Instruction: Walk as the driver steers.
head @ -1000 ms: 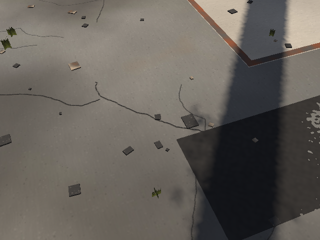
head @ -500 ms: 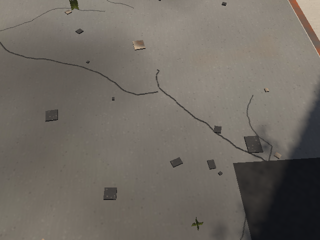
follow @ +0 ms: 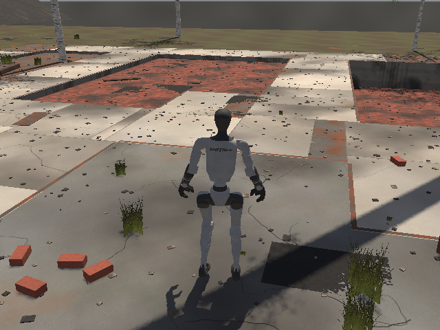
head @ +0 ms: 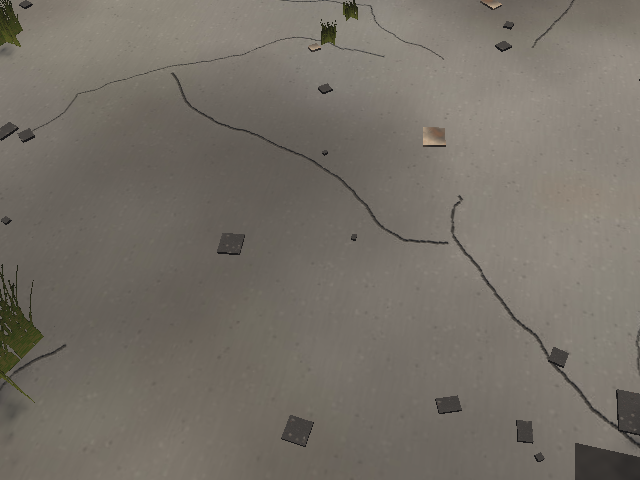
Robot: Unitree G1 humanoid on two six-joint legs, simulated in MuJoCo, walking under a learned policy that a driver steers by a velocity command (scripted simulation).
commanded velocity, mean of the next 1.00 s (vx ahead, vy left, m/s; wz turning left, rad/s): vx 0.15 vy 0.00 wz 0.18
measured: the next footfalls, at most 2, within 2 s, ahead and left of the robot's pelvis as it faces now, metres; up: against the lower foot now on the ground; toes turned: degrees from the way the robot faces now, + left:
left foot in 0.26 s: +0.03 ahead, +0.15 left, +0.00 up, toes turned +6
right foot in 0.62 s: +0.03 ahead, -0.08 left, +0.00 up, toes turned +7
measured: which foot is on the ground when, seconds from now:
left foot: up 0.00-0.24, down 0.26-0.64, up 0.66-0.94, down 0.96-1.00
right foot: down 0.00-0.26, up 0.28-0.60, down 0.62-0.98, up 1.00-1.00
